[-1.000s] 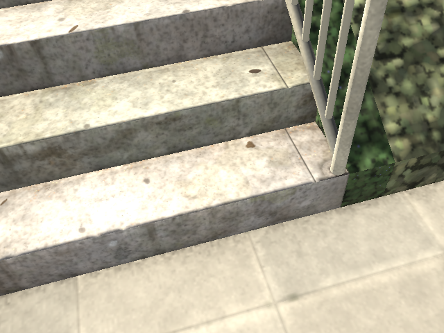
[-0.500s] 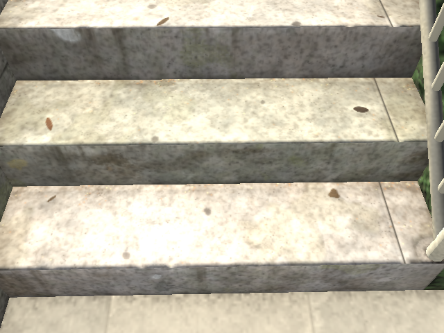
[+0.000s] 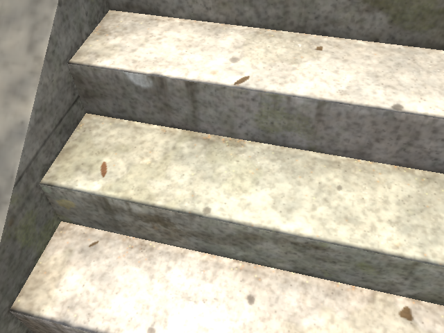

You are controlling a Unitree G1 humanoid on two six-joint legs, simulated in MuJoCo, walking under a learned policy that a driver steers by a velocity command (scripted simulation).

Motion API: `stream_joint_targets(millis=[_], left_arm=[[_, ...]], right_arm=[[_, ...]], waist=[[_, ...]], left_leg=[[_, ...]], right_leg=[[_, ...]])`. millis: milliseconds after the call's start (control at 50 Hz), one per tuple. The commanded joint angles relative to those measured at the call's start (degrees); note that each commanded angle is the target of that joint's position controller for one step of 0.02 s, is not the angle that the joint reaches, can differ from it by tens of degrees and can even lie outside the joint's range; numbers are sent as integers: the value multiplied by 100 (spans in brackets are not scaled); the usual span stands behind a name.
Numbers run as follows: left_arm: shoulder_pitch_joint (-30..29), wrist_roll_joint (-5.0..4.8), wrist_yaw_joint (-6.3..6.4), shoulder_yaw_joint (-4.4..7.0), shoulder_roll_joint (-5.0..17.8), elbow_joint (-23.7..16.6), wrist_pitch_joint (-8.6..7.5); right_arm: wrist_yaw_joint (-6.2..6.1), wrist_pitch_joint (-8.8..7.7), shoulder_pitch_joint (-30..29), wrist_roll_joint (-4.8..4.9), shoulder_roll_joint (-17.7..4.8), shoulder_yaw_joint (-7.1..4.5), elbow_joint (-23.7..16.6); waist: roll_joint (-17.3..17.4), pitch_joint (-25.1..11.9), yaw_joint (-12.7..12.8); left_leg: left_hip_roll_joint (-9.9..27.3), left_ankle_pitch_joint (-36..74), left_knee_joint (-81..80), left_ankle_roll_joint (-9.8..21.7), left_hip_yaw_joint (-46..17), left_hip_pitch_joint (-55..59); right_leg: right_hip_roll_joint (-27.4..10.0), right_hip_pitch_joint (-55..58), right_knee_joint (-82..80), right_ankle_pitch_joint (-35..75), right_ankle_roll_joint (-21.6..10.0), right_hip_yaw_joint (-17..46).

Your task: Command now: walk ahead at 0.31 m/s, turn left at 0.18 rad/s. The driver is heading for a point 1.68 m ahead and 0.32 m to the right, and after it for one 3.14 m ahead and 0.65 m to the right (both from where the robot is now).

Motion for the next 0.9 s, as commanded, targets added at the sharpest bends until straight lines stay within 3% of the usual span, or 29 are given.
stream_joint_targets(millis=[20,60,80,120,140,160,180,200,220,240,300,380,440,620,900], left_arm=[[-554,-10,9,120,779,-413,-96],[-273,-43,-6,117,811,-302,4],[-134,-41,-12,83,740,-189,63],[-287,-118,-40,-44,436,-187,140],[-68,-146,-66,-86,370,-86,137],[187,-90,-90,-107,350,-12,96],[875,1,-134,-145,223,113,62],[1285,-75,-90,-216,68,272,134],[938,-110,-51,-197,281,274,231],[550,-91,-10,-144,455,293,324],[528,-67,96,-133,502,409,477],[540,-112,74,-120,433,634,443],[524,-132,58,-101,398,769,489],[517,-123,127,-64,438,1044,616],[691,-142,216,-50,408,1299,576]], right_arm=[[-33,-21,231,-78,49,81,-252],[-23,93,225,-6,-59,57,-135],[-35,197,584,0,-23,69,106],[-35,309,531,-27,-63,33,184],[-46,323,368,-78,-135,16,150],[-80,295,325,-93,-425,-46,106],[-134,311,396,-168,-768,-101,178],[-114,365,147,-135,-270,13,186],[-33,390,-363,-3,-57,50,74],[13,403,-415,35,-22,38,91],[19,321,-166,15,-166,2,354],[-4,280,-23,18,-107,-13,583],[-20,317,7,28,-143,-44,704],[-76,418,-17,22,-138,-63,991],[-148,481,66,27,-130,-25,1205]], waist=[[-817,-765,-338],[-972,-1009,-267],[-1189,-1112,-302],[-1097,-753,-423],[-956,-501,-387],[-572,-491,-302],[349,-711,98],[499,-1092,281],[255,-647,249],[26,-306,63],[93,-14,38],[35,-357,-32],[-141,-459,-54],[-287,-165,-48],[-278,204,-71]], left_leg=[[-26,661,-1467,-225,237,1149],[-156,1152,-1983,-303,284,1548],[-259,1276,-1938,-307,394,2029],[-300,1647,-2797,-93,480,2472],[-253,1985,-3391,24,357,2633],[166,3234,-3635,166,-138,3101],[967,5153,-3219,648,-851,3767],[1186,4216,-3254,1091,-938,3301],[756,2893,-3384,901,-721,2570],[377,1981,-3433,640,-495,2380],[192,2070,-3503,420,-377,2182],[209,3551,-3265,433,-329,2726],[236,3843,-3259,462,-345,2906],[111,2875,-3548,407,-238,2719],[-1,1330,-3945,351,-180,2404]], right_leg=[[-1200,-132,-332,4622,-847,305],[-1280,111,-199,4263,-825,343],[-1367,-45,-145,3762,-852,352],[-1246,-400,82,2397,-646,382],[-1082,-495,217,1636,-423,417],[-850,-687,568,727,-108,343],[-644,-1182,964,-1017,156,266],[-796,-581,801,-1662,279,287],[-746,-219,427,-1454,367,250],[-601,-355,389,-1193,398,175],[-620,-101,294,-809,456,196],[-656,100,298,-256,462,187],[-659,217,274,-156,505,160],[-693,301,65,-385,550,151],[-705,90,-145,-933,517,174]])
Next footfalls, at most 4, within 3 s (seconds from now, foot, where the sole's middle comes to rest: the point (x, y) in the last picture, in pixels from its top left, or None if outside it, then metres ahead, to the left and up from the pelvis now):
0.14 left None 0.15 0.13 -0.78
2.20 right None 0.42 -0.15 -0.60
2.82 left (225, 178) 0.76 0.06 -0.41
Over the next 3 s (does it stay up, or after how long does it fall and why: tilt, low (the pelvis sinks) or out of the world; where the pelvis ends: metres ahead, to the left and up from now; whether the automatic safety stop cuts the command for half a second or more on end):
stays up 0.66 -0.02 0.32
